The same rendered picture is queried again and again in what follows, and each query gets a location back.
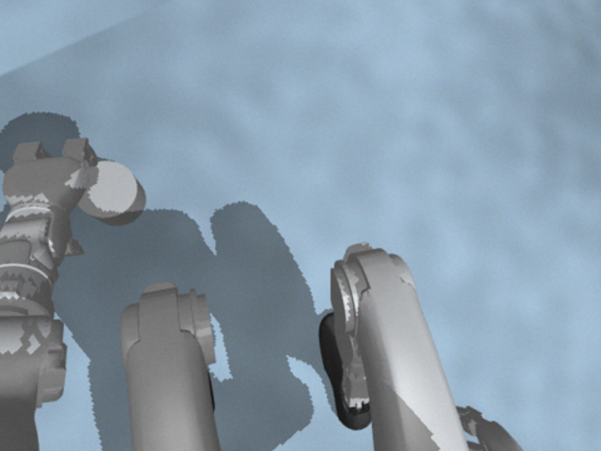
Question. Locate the left robot hand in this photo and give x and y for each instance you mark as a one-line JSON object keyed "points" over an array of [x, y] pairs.
{"points": [[59, 181]]}

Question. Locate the tin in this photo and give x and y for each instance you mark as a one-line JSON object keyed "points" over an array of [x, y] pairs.
{"points": [[113, 195]]}

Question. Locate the right robot hand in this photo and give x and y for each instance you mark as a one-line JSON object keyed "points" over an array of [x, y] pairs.
{"points": [[491, 435]]}

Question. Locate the right robot foot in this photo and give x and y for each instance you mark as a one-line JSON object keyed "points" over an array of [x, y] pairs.
{"points": [[352, 418]]}

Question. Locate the left robot arm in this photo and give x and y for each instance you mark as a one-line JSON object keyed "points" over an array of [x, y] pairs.
{"points": [[33, 243]]}

